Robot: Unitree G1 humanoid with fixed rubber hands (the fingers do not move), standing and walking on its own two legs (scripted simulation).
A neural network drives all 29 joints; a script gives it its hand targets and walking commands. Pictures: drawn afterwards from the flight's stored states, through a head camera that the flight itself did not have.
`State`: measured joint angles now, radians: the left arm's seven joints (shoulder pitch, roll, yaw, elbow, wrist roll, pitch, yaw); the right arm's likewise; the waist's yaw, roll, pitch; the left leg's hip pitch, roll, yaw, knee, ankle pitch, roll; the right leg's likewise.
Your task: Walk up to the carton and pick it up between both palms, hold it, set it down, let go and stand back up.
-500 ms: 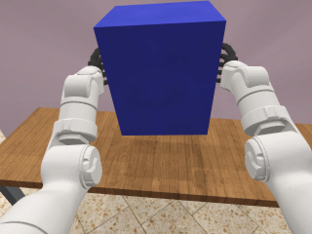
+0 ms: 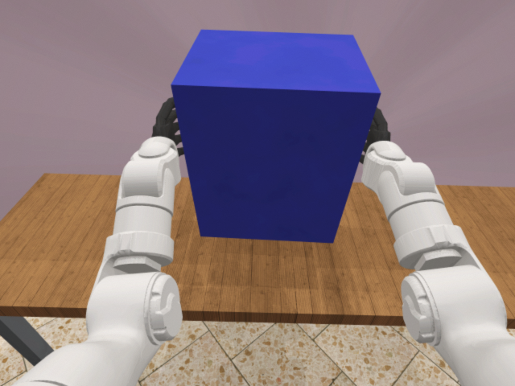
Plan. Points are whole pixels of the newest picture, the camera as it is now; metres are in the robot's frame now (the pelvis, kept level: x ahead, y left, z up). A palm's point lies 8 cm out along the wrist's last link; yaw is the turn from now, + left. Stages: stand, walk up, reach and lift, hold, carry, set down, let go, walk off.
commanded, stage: set down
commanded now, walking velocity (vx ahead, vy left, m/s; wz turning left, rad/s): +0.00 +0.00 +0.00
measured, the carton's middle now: (271, 143) +0.42 -0.03 +0.22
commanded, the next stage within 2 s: none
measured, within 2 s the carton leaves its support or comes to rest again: neither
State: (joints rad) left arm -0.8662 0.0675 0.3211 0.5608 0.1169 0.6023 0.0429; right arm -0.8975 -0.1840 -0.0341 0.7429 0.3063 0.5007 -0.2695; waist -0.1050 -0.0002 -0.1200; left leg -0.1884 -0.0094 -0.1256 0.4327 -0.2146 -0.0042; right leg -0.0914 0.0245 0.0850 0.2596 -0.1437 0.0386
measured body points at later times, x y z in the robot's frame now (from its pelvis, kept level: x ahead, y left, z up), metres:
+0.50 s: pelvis +0.00 +0.00 +0.00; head -0.04 +0.03 +0.45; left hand +0.45 +0.13 +0.20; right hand +0.40 -0.19 +0.20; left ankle +0.01 +0.12 -0.75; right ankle +0.00 -0.15 -0.75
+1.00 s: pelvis +0.00 +0.01 +0.00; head -0.02 +0.04 +0.45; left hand +0.46 +0.11 +0.18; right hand +0.39 -0.21 +0.17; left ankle +0.01 +0.12 -0.75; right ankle +0.00 -0.15 -0.75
